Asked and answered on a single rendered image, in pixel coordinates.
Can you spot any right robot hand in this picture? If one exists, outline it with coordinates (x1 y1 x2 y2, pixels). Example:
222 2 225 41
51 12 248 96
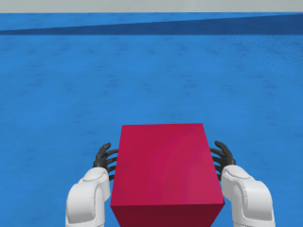
209 141 236 182

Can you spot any left robot hand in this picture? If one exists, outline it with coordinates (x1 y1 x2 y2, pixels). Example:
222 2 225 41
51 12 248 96
93 142 118 181

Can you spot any right robot forearm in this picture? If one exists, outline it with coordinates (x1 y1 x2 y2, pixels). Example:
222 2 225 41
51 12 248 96
221 165 276 227

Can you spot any left robot forearm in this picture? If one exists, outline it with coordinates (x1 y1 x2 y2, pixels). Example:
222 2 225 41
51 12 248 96
65 167 111 227

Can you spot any carton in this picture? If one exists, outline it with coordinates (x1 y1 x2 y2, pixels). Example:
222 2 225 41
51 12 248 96
110 123 225 227

